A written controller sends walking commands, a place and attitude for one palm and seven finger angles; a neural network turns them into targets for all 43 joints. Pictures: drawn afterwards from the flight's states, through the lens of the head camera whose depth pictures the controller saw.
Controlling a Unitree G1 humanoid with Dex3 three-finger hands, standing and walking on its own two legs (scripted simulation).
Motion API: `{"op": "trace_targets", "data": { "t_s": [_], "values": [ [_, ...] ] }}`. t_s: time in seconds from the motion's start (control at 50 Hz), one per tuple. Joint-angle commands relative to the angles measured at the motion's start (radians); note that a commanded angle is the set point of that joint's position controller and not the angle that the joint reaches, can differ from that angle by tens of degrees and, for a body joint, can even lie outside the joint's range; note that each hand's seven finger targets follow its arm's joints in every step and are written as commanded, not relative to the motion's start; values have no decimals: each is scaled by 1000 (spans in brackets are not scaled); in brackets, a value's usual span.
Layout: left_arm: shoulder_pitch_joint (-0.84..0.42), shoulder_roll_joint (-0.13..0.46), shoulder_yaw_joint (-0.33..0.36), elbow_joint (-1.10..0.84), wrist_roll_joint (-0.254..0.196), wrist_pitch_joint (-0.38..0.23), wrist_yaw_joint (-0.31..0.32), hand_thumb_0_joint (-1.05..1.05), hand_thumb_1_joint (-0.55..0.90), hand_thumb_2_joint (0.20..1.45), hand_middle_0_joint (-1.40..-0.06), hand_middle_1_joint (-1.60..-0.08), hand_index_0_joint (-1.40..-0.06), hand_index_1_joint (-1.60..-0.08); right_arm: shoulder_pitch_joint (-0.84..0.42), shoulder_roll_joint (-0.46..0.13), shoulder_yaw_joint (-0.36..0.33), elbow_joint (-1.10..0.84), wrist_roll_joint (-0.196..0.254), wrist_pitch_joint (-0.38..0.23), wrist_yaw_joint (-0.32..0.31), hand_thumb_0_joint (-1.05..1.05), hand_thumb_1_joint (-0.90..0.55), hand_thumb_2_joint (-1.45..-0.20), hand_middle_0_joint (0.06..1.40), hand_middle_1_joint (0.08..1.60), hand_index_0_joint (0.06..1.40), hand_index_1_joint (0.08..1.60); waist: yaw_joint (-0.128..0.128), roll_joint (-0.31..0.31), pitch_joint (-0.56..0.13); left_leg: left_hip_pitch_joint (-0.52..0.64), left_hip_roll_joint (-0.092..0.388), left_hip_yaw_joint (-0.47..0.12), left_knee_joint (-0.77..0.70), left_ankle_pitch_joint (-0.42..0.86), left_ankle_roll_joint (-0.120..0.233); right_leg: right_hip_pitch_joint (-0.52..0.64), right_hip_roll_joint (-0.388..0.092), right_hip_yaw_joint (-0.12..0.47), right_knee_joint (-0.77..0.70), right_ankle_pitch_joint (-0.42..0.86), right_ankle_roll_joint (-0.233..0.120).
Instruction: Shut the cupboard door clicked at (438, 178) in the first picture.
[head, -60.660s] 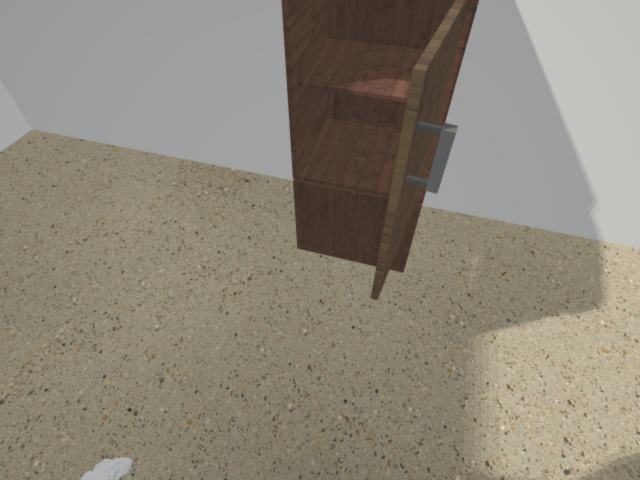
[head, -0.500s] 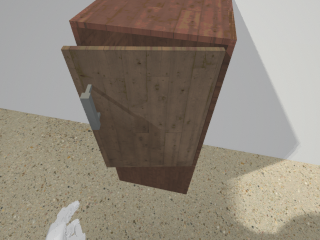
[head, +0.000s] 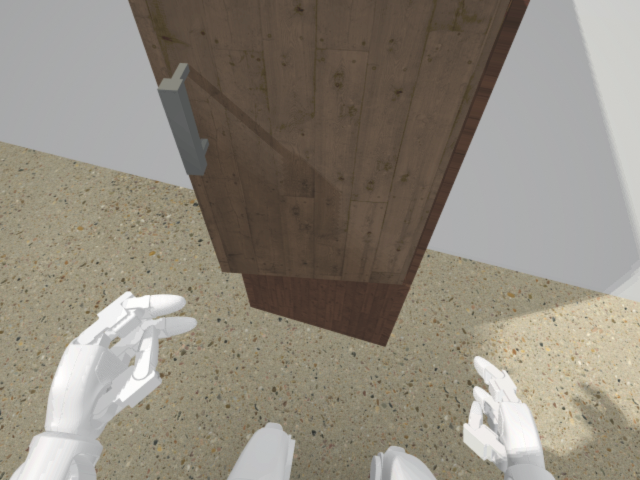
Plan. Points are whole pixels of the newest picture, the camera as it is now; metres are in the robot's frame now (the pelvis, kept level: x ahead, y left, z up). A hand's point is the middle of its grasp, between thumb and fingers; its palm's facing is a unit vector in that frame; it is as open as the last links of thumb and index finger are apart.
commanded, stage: raise the hand and make a fist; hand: left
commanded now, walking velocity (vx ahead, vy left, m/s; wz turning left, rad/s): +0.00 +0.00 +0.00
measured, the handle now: (189, 121) +0.50 +0.24 +0.15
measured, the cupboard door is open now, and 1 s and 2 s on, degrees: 13 13 13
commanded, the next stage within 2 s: bring the fist close to the handle in 1.30 s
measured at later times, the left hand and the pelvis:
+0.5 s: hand (127, 326) +0.24 +0.22 +0.11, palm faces +0.05 -1.00 -0.03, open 3.2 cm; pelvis +0.02 +0.04 +0.04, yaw -1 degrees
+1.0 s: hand (133, 283) +0.26 +0.21 +0.16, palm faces +0.04 -1.00 -0.04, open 3.1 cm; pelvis +0.03 +0.02 +0.06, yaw +0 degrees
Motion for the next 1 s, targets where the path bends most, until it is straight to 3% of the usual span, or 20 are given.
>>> {"op": "trace_targets", "data": {
  "t_s": [0.0, 0.02, 0.08, 0.12, 0.16, 0.22, 0.32, 0.44, 0.52, 0.58, 0.6, 0.84, 0.98],
  "values": [
    [37, 156, 139, -183, -23, 79, 31, 0, 900, 900, -768, -920, -768, -920, -15, -122, -72, -177, 14, -32, -20, 0, -900, -900, 200, 300, 200, 300, -10, -18, -214, 145, -44, 55, -229, 174, 59, 246, -16, 178, -349, 43, 40],
    [56, 151, 150, -178, -25, 91, 49, 0, 900, 900, -787, -940, -787, -940, -25, -115, -69, -179, 8, -27, -18, 0, -900, -900, 200, 300, 200, 300, 0, -23, -211, 150, -44, 50, -242, 192, 59, 266, -10, 167, -346, 77, 38],
    [40, 116, 128, -209, -18, 62, 95, 0, 900, 900, -842, -1000, -842, -1000, -11, -113, -66, -174, -1, -25, -10, 0, -900, -900, 200, 300, 200, 300, -17, -45, -178, 187, -40, 44, -277, 212, 54, 243, -3, 119, -329, 136, 39],
    [23, 115, 107, -234, -8, 24, 112, 0, 900, 900, -878, -1040, -878, -1040, -13, -122, -59, -176, -8, -31, -5, 0, -900, -900, 200, 300, 200, 300, -19, -3, -159, 202, -41, 42, -293, 210, 55, 227, 6, 98, -312, 136, 28],
    [44, 93, 79, -219, -2, -1, 113, 0, 900, 900, -915, -1080, -915, -1080, 6, -130, -61, -173, -11, -35, 0, 0, -900, -900, 200, 300, 200, 300, -30, -16, -154, 219, -39, 39, -309, 202, 53, 212, 9, 77, -306, 140, 27],
    [18, 99, 50, -248, 10, -16, 109, 0, 900, 900, -970, -1140, -970, -1140, 18, -148, -59, -178, -8, -37, 1, 0, -900, -900, 200, 300, 200, 300, -41, 19, -145, 247, -38, 33, -332, 177, 56, 200, 15, 62, -305, 122, 21],
    [14, 134, 76, -295, 17, 5, 127, 0, 900, 900, -1062, -1240, -1062, -1240, 30, -153, -58, -185, -9, -29, -4, 0, -900, -900, 200, 300, 200, 300, -33, 34, -175, 301, -36, 25, -367, 211, 53, 238, 20, 44, -307, 180, 17],
    [-5, 99, 33, -338, 30, 43, 149, 0, 900, 900, -1172, -1360, -1172, -1360, 35, -149, -46, -200, -6, -10, 4, 0, -900, -900, 200, 300, 200, 300, -40, 86, -155, 364, -29, 16, -406, 253, 41, 260, 24, 25, -315, 234, 14],
    [-15, 102, 31, -316, 37, 86, 147, 0, 900, 900, -1245, -1440, -1245, -1440, 43, -152, -39, -203, -4, 5, 7, 0, -900, -900, 200, 300, 200, 300, -44, 51, -132, 376, -25, 12, -423, 273, 40, 286, 29, 22, -336, 260, 15],
    [-56, 106, 32, -323, 33, 113, 140, 0, 900, 900, -1300, -1500, -1300, -1500, 41, -151, -31, -211, -1, 10, 7, 0, -900, -900, 200, 300, 200, 300, -46, 59, -119, 392, -27, 12, -439, 260, 38, 298, 27, 24, -357, 262, 16],
    [-65, 110, 39, -319, 32, 121, 138, 0, 900, 900, -1300, -1500, -1300, -1500, 41, -150, -30, -213, -1, 12, 5, 0, -900, -900, 200, 300, 200, 300, -47, 38, -118, 395, -27, 14, -441, 260, 39, 305, 28, 24, -364, 265, 17],
    [-183, 128, 52, -316, 23, 169, 130, 0, 900, 900, -1300, -1500, -1300, -1500, 14, -148, -13, -190, 8, -5, -1, 0, -900, -900, 200, 300, 200, 300, -41, 53, -98, 444, -36, 30, -493, 249, 46, 384, 18, 46, -445, 258, 19],
    [-150, 120, 71, -263, 13, 179, 132, 0, 900, 900, -1300, -1500, -1300, -1500, 13, -149, -20, -176, 7, -15, 3, 0, -900, -900, 200, 300, 200, 300, -30, 3, -84, 444, -44, 51, -501, 271, 46, 418, 9, 61, -476, 281, 26]
  ]
}}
